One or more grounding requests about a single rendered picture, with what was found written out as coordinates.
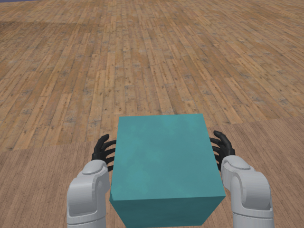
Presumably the right robot forearm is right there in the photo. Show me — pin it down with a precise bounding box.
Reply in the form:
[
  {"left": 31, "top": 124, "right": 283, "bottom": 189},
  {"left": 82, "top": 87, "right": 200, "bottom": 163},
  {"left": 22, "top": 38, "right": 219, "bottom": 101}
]
[{"left": 221, "top": 155, "right": 275, "bottom": 228}]

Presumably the robot right hand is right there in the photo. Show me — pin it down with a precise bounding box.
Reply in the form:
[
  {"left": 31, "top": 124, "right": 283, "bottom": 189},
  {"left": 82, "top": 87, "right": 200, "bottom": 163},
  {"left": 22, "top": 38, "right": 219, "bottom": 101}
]
[{"left": 210, "top": 130, "right": 235, "bottom": 171}]

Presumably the left robot forearm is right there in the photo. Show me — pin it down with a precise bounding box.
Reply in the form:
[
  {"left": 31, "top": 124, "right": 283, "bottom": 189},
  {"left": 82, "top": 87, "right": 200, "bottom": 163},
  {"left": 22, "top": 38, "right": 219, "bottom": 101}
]
[{"left": 66, "top": 160, "right": 110, "bottom": 228}]

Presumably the robot left hand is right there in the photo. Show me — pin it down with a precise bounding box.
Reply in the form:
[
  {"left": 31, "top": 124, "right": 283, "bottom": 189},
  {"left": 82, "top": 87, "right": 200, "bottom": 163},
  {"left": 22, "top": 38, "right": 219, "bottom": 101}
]
[{"left": 91, "top": 134, "right": 116, "bottom": 172}]

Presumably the carton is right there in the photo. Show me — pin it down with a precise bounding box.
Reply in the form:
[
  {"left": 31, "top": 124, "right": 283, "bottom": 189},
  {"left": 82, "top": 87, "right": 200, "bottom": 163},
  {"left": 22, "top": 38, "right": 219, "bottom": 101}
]
[{"left": 109, "top": 114, "right": 226, "bottom": 228}]

